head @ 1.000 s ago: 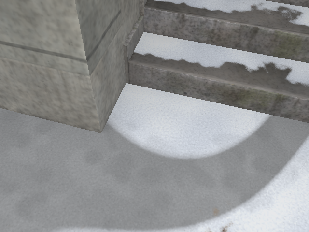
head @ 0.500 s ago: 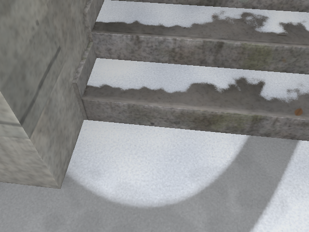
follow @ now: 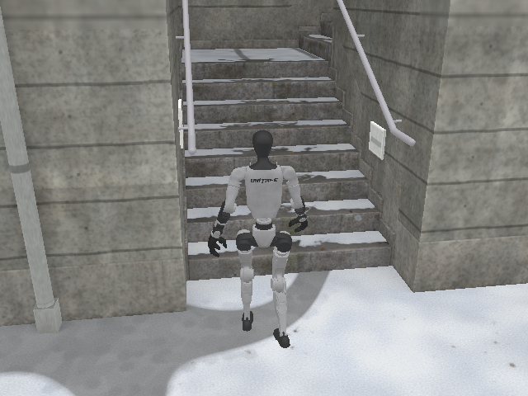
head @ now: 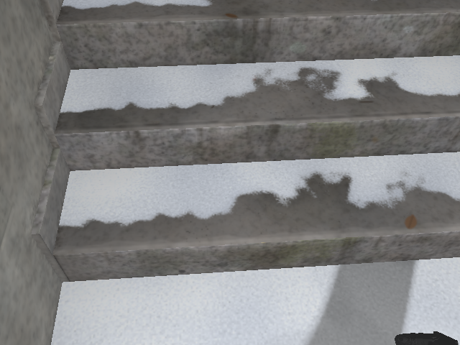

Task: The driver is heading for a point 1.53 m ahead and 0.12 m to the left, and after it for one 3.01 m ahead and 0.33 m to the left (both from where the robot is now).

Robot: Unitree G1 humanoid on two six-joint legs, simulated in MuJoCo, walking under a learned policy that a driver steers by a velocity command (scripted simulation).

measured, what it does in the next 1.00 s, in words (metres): walks ahead: right foot, then left foot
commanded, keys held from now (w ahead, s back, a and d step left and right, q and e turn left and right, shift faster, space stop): w+e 0.06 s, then w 0.94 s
